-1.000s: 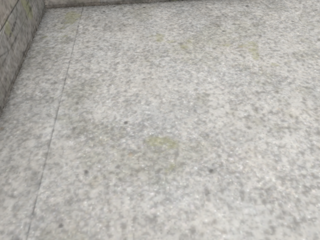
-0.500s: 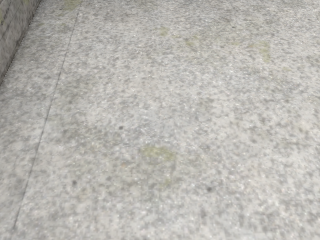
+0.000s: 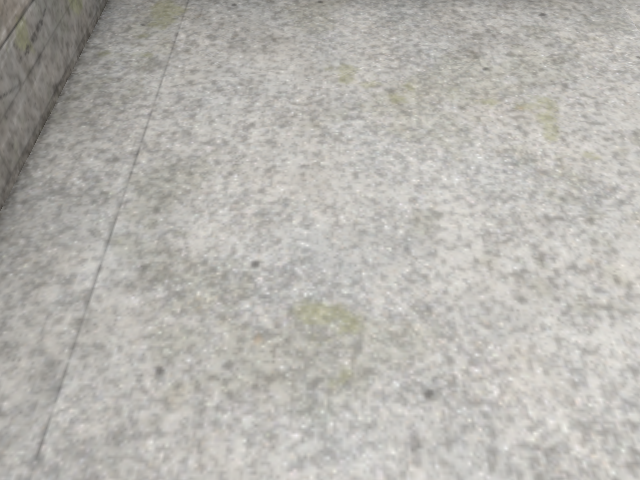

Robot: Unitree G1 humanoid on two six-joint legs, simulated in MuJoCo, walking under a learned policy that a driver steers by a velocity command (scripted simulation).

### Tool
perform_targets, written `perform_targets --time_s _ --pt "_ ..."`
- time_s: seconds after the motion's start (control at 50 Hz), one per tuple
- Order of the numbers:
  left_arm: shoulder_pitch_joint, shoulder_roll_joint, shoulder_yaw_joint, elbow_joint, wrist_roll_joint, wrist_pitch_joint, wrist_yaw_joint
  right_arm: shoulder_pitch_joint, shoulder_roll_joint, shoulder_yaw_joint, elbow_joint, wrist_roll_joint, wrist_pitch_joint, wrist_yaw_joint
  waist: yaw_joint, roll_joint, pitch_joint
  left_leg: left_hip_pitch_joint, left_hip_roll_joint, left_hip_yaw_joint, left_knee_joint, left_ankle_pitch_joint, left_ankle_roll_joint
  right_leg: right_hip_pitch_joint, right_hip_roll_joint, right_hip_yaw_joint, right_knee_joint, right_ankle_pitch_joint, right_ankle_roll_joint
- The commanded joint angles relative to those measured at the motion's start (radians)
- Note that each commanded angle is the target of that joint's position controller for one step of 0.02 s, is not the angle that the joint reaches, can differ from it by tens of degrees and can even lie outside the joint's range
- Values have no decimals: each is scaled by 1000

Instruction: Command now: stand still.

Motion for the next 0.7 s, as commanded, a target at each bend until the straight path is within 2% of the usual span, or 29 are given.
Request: perform_targets --time_s 0.02,0.28,0.7 --pt "-7 82 11 -21 0 -9 5 12 -91 -14 -16 0 -5 -4 -3 -6 -42 -2 23 -24 -87 157 34 20 -68 78 -109 146 -25" --pt "38 83 -5 53 -2 -6 8 70 -70 2 54 -1 -1 -1 4 -7 4 -24 11 -17 -134 95 33 6 -68 85 -163 21 -23" --pt "102 77 -29 102 -5 -10 6 142 -52 19 88 2 -1 8 7 0 5 -32 7 -22 -161 107 41 11 -61 75 -167 58 -21"
Velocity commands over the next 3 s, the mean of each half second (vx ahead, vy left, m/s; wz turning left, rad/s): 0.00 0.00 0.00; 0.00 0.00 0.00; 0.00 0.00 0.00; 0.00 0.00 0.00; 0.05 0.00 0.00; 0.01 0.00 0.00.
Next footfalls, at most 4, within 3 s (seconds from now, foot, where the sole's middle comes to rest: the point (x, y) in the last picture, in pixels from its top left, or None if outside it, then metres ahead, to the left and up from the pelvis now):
none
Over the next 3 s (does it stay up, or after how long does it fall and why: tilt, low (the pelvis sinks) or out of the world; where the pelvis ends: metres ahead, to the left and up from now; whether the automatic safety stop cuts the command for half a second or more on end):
stays up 0.03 0.03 0.01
